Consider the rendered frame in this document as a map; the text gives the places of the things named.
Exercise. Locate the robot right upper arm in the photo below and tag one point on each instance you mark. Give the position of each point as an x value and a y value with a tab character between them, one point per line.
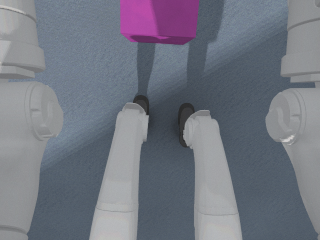
294	120

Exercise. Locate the robot right forearm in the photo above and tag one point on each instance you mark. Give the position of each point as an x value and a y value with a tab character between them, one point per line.
302	60

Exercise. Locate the robot left upper arm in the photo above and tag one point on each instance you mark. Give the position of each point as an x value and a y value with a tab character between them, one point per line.
30	115

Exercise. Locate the left robot thigh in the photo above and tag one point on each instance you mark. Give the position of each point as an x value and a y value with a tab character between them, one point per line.
116	212

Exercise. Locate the robot left forearm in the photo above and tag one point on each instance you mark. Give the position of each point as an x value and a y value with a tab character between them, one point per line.
20	54

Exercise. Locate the right robot shin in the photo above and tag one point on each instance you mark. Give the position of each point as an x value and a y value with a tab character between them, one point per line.
199	113

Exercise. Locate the carton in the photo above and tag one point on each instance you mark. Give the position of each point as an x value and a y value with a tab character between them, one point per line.
159	21

